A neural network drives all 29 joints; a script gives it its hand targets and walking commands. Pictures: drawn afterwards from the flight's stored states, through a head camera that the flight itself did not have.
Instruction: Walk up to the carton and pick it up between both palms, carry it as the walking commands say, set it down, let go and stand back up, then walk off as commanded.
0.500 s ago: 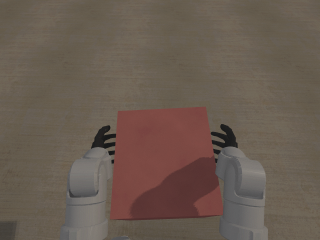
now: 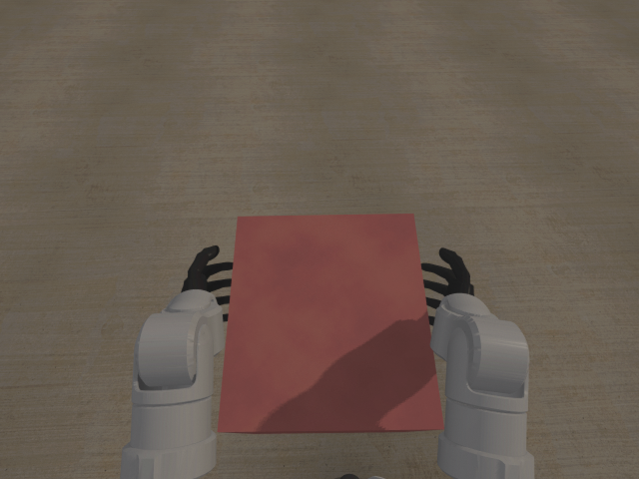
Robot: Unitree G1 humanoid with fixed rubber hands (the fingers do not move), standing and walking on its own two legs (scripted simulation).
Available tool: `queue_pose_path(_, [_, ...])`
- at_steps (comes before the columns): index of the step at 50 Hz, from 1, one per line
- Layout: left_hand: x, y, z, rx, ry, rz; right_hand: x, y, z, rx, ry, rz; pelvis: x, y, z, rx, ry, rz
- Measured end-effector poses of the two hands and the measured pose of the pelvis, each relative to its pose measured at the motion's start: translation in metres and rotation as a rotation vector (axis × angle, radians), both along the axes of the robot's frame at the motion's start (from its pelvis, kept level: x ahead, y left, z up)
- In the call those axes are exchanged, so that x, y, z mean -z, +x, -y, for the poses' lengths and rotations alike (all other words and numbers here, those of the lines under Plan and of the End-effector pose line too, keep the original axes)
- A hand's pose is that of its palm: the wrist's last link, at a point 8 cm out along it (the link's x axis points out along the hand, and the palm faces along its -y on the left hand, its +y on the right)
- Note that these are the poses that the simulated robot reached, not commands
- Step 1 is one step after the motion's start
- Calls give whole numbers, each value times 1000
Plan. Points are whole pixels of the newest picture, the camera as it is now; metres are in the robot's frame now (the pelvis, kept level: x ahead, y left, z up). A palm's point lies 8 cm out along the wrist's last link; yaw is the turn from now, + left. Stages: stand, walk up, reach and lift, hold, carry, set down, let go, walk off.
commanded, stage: carry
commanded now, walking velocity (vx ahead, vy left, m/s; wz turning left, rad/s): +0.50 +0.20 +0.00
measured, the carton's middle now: (326, 333) +0.31 -0.01 -0.01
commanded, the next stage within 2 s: none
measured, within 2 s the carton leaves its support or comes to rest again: neither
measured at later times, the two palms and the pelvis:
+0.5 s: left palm (137, 145) +0.60 +0.30 +0.07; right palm (314, 135) +0.61 +0.01 +0.08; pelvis +0.30 +0.14 +0.01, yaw +0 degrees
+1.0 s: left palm (117, 56) +0.87 +0.42 +0.08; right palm (257, 46) +0.92 +0.14 +0.09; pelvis +0.61 +0.25 +0.01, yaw +5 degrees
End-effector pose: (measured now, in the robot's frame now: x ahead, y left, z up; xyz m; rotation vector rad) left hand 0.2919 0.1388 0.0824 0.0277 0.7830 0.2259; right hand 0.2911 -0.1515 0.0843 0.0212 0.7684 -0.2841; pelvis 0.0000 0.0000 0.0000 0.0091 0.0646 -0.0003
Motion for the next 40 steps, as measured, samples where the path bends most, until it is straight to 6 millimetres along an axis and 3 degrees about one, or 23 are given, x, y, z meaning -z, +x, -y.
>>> queue_pose_path(4, [-4, 52, -15, -3, 14, 21, -1, 56, -15, -10, 13, 23, 6, 56, -9, -64, -29, 14])
queue_pose_path(12, [-4, 121, -71, -111, 13, -56, -6, 158, -74, -110, 2, -50, -13, 146, -40, -74, 1, 24])
queue_pose_path(16, [-3, 169, -101, -141, 18, -62, -1, 211, -105, -125, 17, -58, -12, 194, -69, -72, 8, 25])
queue_pose_path(20, [5, 235, -135, -122, -15, -15, 3, 265, -137, -96, -4, -10, 4, 251, -109, -39, 8, 27])
queue_pose_path(23, [10, 279, -155, -113, -61, -17, 0, 301, -156, -75, -37, -12, 1, 284, -131, -20, 12, -4])
queue_pose_path(28, [12, 341, -169, -53, -40, -68, 3, 351, -170, -9, -16, -64, -13, 333, -161, 20, -18, -42])
queue_pose_path(32, [8, 391, -177, -20, -23, -49, 6, 390, -177, 27, 11, -46, -13, 375, -179, 8, -11, -37])
queue_pose_path(40, [0, 485, -207, 7, 16, 4, 8, 489, -205, -16, 27, 5, 1, 487, -201, -61, -29, -7])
